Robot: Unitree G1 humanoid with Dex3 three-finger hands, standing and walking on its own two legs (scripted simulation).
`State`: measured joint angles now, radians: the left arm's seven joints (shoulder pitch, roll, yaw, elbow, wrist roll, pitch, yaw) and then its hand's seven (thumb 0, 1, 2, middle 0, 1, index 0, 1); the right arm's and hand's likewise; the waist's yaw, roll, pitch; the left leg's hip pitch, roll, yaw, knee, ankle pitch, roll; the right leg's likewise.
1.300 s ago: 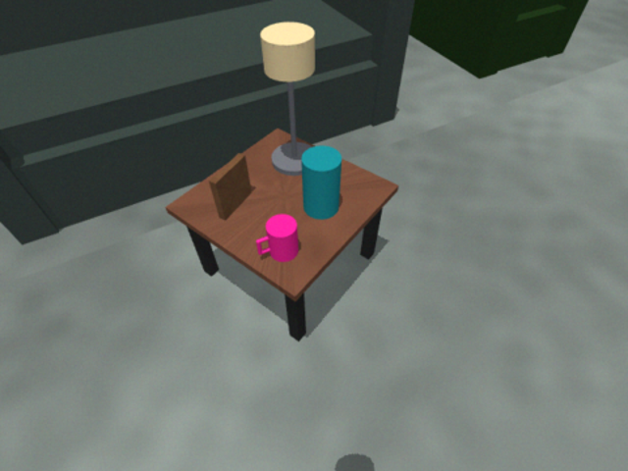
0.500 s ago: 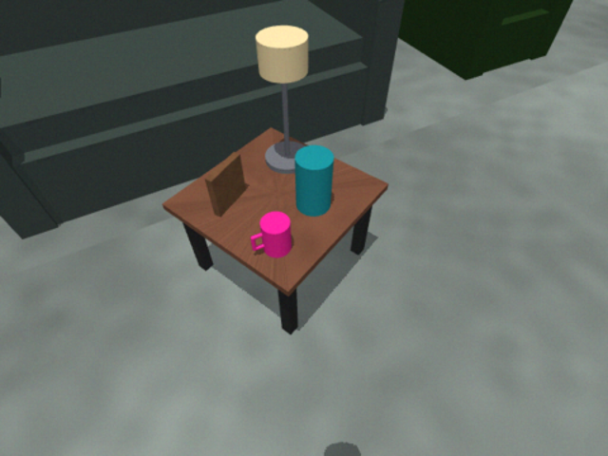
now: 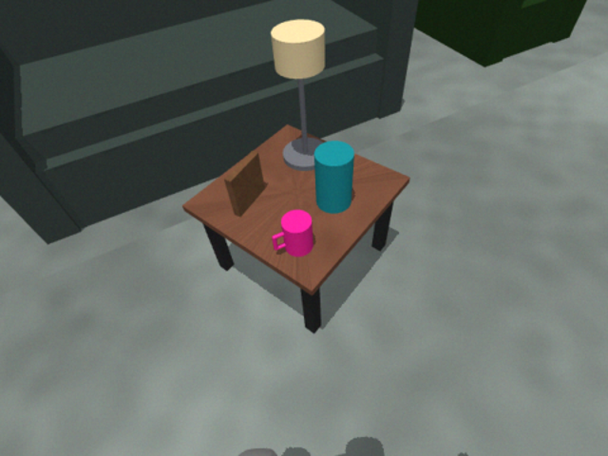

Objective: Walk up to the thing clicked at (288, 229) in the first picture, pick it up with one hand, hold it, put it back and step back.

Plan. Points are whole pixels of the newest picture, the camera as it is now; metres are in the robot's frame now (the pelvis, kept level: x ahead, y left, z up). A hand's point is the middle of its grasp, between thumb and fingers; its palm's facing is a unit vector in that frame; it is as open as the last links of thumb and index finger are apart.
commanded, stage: walk up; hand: right
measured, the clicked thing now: (292, 235) +0.72 +0.07 -0.35
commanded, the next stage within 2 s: none
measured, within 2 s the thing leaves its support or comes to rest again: neither
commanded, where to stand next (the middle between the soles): +0.40 +0.31 m, yaw -8 degrees
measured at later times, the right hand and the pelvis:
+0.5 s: hand out of the picture +0.14 -0.11 -0.16, palm faces +0.07 +0.95 -0.30, open 7.4 cm; pelvis +0.13 +0.15 -0.01, yaw -4 degrees
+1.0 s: hand (323, 342) +0.33 -0.01 -0.17, palm faces +0.03 +0.91 -0.42, open 7.4 cm; pelvis +0.26 +0.30 -0.05, yaw -5 degrees
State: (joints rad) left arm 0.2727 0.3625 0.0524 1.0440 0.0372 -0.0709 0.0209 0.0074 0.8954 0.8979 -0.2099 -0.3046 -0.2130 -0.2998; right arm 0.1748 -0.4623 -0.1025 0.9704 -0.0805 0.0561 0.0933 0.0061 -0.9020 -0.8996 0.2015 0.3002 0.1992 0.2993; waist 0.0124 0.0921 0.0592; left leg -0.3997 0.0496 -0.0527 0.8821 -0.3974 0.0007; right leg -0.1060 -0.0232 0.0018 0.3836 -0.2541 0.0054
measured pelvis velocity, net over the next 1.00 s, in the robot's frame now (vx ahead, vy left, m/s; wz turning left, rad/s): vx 0.26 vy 0.30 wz -0.10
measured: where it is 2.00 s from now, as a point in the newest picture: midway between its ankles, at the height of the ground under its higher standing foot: (216, 426)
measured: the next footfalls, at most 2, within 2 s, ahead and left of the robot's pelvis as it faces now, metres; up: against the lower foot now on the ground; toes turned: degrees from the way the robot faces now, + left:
left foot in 0.16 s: +0.16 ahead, +0.24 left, +0.00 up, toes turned +2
right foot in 0.56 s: +0.27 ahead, +0.05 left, +0.00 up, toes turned -9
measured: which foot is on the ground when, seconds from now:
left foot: up 0.00-0.14, down 0.16-0.56, up 0.58-0.94, down 0.96-1.00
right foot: down 0.00-0.20, up 0.22-0.54, down 0.56-0.98, up 1.00-1.00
